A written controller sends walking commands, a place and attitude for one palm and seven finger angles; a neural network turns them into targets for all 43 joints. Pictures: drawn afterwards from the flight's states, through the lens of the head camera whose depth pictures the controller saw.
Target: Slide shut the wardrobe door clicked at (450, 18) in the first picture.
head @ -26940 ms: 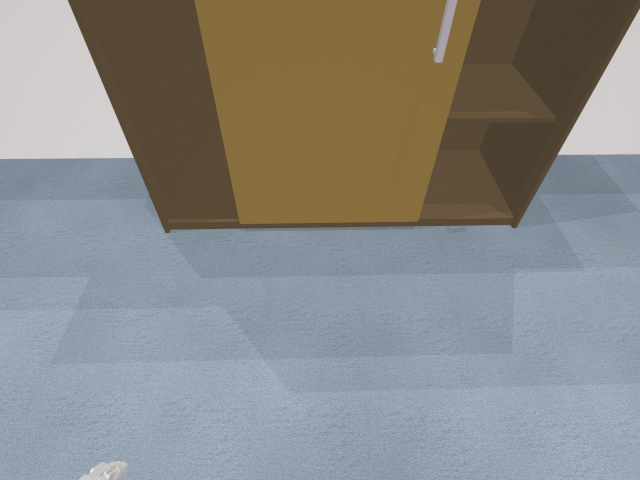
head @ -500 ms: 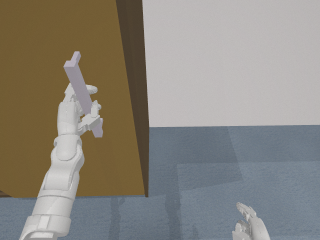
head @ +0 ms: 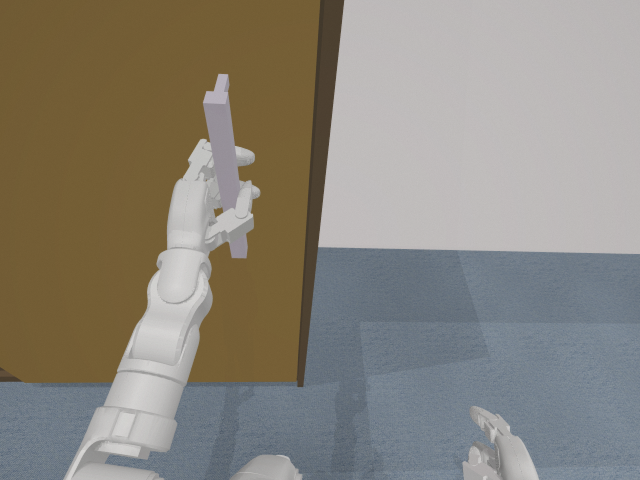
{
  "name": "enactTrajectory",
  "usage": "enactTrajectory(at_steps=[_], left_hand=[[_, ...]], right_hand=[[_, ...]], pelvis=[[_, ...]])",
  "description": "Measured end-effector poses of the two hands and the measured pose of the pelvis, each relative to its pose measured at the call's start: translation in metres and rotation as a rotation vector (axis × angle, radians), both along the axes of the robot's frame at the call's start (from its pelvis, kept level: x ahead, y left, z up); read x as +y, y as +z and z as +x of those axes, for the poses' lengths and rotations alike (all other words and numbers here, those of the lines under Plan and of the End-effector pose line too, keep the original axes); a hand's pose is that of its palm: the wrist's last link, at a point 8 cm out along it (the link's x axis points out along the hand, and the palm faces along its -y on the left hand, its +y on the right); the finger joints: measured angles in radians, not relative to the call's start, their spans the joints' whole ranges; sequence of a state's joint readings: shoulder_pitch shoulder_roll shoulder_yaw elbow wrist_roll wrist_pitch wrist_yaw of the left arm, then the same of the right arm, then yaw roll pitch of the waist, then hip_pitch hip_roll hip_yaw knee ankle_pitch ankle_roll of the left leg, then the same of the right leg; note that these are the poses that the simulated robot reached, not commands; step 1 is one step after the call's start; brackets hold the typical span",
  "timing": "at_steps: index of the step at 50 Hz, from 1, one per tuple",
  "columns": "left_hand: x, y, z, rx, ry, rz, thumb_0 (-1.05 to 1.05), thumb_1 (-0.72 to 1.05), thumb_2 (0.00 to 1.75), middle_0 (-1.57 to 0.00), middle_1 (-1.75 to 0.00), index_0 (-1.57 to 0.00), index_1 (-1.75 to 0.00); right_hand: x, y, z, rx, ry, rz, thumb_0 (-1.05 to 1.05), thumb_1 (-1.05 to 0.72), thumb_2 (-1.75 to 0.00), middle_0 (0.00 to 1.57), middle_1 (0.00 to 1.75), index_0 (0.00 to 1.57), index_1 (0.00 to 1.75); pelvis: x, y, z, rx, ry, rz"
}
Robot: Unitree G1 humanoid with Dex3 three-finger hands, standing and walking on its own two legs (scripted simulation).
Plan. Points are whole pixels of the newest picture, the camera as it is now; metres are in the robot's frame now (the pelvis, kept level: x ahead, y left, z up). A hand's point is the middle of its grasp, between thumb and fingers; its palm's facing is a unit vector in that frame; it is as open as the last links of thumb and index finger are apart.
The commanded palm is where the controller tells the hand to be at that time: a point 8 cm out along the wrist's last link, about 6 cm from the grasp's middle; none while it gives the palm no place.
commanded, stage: stop walking and hold the door there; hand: left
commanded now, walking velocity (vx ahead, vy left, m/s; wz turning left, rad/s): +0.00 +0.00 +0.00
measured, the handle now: (232, 179) +0.42 +0.16 +0.14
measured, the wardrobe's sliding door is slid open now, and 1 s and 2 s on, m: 0.00 0.00 0.00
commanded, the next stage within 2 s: loosen the grip on the handle in 0.92 s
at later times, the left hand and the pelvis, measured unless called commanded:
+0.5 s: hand (242, 213) +0.37 +0.14 +0.13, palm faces +0.06 -0.99 -0.12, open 6.1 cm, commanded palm +0.35 +0.17 +0.13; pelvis +0.03 +0.02 +0.02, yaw -4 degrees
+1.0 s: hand (245, 213) +0.37 +0.13 +0.13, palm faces +0.12 -0.98 -0.14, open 6.1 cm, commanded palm +0.34 +0.18 +0.14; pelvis +0.03 +0.00 +0.02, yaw -3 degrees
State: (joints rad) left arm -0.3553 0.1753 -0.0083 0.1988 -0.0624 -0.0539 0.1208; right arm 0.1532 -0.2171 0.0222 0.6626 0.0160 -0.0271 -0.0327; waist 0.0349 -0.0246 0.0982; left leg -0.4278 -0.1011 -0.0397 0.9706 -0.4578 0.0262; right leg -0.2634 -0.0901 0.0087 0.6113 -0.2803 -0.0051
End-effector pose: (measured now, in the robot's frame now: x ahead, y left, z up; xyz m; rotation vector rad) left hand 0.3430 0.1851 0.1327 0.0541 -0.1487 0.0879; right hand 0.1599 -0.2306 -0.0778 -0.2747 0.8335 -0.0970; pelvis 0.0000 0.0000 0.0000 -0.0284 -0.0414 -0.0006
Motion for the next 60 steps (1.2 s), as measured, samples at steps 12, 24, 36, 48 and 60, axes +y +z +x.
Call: enactTrajectory(at_steps=[12, 24, 36, 48, 60], left_hand=[[0.008, 0.003, 0.005, -0.008, -0.070, 0.081, -0.03, 0.68, 0.76, -0.45, -1.39, -0.30, -1.36], [0.005, 0.005, 0.003, 0.030, -0.036, 0.068, -0.01, 0.69, 0.79, -0.44, -1.39, -0.30, -1.39], [0.001, 0.006, 0.001, 0.055, 0.016, 0.071, -0.01, 0.71, 0.81, -0.42, -1.39, -0.26, -1.40], [0.000, 0.007, 0.000, 0.061, 0.037, 0.083, -0.01, 0.71, 0.82, -0.43, -1.37, -0.26, -1.40], [0.004, 0.008, 0.000, 0.056, 0.025, 0.020, -0.02, 0.43, 0.70, -0.44, -1.37, -0.34, -1.38]], right_hand=[[0.065, -0.017, -0.021, 0.055, -0.049, 0.147, 0.02, -0.90, -0.90, 0.20, 0.30, 0.20, 0.30], [0.031, 0.006, 0.013, -0.025, -0.050, 0.073, 0.02, -0.90, -0.90, 0.20, 0.30, 0.20, 0.30], [0.002, 0.023, 0.036, -0.106, -0.062, 0.048, 0.01, -0.90, -0.90, 0.20, 0.30, 0.20, 0.30], [-0.003, 0.004, 0.006, -0.008, -0.093, 0.074, 0.02, -0.90, -0.90, 0.20, 0.30, 0.20, 0.30], [-0.020, 0.015, -0.014, -0.162, -0.103, 0.083, 0.02, -0.90, -0.90, 0.20, 0.30, 0.20, 0.30]], pelvis=[[0.028, 0.011, 0.011, 0.020, -0.070, 0.009], [0.023, 0.020, 0.025, 0.044, -0.063, 0.019], [0.006, 0.022, 0.030, 0.046, -0.056, 0.020], [-0.003, 0.022, 0.031, 0.044, -0.057, 0.021], [-0.006, 0.014, 0.011, 0.051, -0.105, 0.042]])
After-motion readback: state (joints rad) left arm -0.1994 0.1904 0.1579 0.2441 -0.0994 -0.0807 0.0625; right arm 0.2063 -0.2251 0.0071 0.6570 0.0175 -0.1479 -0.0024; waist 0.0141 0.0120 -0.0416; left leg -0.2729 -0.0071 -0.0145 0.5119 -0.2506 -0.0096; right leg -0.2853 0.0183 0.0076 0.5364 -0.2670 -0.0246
